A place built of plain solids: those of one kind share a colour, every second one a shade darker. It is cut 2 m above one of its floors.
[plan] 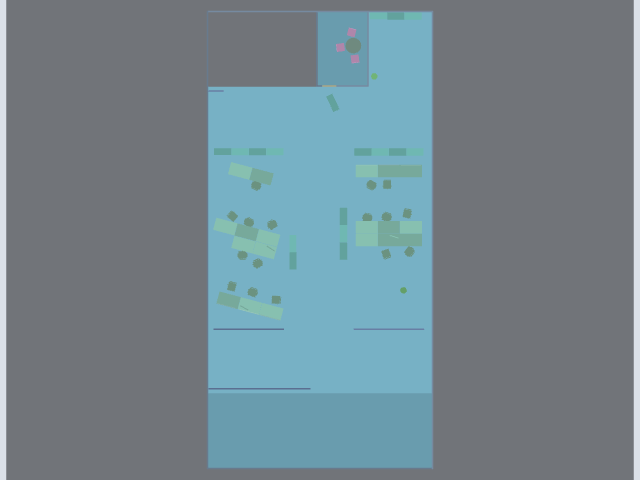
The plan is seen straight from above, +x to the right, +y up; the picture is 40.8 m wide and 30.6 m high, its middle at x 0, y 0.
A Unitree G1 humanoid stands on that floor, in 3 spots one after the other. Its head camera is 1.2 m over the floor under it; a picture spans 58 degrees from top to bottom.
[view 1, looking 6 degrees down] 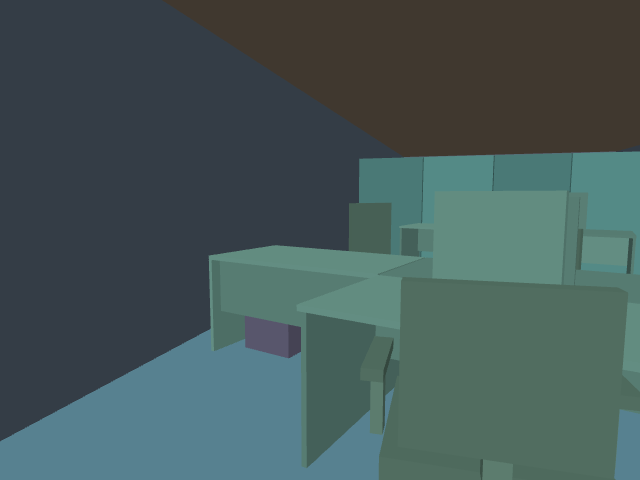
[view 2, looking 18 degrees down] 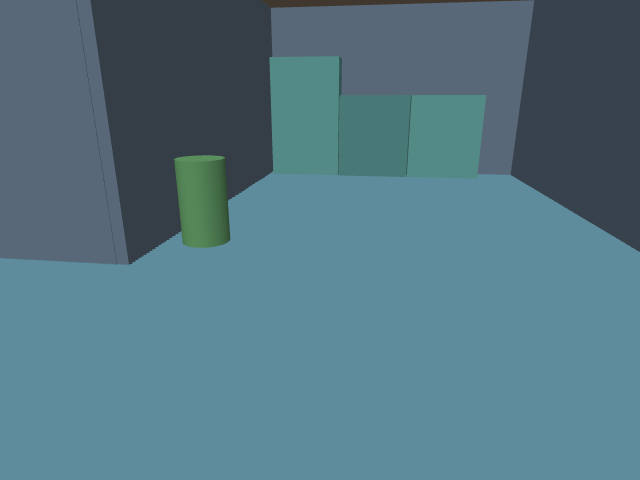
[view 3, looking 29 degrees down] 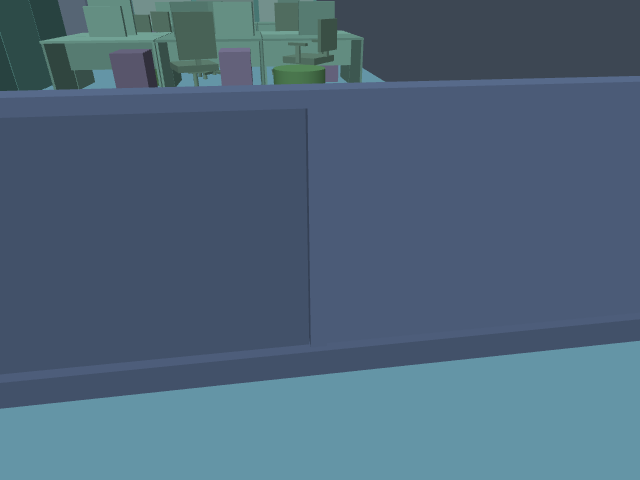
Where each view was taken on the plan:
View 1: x -5.02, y -2.16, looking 108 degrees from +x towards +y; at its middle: wall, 6.86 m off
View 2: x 4.97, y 6.93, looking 98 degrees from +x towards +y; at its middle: floor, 3.88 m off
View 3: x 4.97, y -6.87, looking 82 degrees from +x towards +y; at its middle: guard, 1.33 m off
